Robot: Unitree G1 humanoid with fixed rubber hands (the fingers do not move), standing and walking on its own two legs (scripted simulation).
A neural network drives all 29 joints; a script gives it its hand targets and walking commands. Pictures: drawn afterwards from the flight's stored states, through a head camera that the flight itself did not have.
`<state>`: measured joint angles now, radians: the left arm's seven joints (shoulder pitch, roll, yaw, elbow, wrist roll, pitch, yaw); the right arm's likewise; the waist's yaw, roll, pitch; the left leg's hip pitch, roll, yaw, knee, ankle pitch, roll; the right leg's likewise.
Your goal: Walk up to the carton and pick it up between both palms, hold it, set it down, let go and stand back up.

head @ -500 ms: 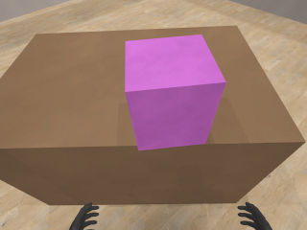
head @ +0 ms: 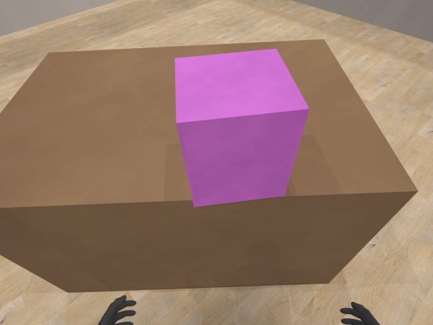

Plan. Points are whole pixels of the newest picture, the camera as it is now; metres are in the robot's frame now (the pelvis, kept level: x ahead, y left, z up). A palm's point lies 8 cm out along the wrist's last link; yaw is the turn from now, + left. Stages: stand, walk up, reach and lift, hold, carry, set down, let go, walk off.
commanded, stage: stand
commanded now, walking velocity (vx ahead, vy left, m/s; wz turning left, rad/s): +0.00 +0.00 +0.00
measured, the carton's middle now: (233, 131) +0.48 -0.01 +0.08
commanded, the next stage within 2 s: walk up in 1.36 s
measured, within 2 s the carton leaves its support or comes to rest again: neither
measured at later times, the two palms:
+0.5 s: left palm out of the picture +0.11 +0.25 -0.09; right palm out of the picture +0.10 -0.24 -0.10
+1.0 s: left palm out of the picture +0.12 +0.25 -0.09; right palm out of the picture +0.09 -0.25 -0.10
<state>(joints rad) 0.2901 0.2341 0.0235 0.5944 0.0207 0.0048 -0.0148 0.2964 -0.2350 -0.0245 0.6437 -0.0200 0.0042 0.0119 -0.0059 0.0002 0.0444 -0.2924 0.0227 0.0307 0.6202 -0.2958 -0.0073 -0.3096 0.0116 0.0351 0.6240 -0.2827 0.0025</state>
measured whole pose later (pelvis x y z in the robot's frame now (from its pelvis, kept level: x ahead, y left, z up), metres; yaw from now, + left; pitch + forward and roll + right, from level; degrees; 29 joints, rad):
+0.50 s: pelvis +0.01 +0.01 +0.00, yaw -1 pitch -1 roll +0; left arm 0.31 0.24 0.02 0.63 0.02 0.00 -0.01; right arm 0.30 -0.24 -0.02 0.66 -0.01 0.00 0.01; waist 0.00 0.00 0.03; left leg -0.27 0.02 0.04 0.61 -0.31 0.00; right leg -0.30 0.01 0.05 0.61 -0.29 0.01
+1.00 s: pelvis +0.01 +0.00 +0.00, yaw -1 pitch -2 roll +0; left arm 0.30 0.24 0.01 0.64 0.02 0.01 -0.01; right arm 0.31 -0.25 -0.01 0.68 -0.01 0.01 0.01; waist -0.01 0.00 0.04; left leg -0.26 0.02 0.05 0.59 -0.30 0.00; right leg -0.29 0.01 0.06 0.60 -0.28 0.01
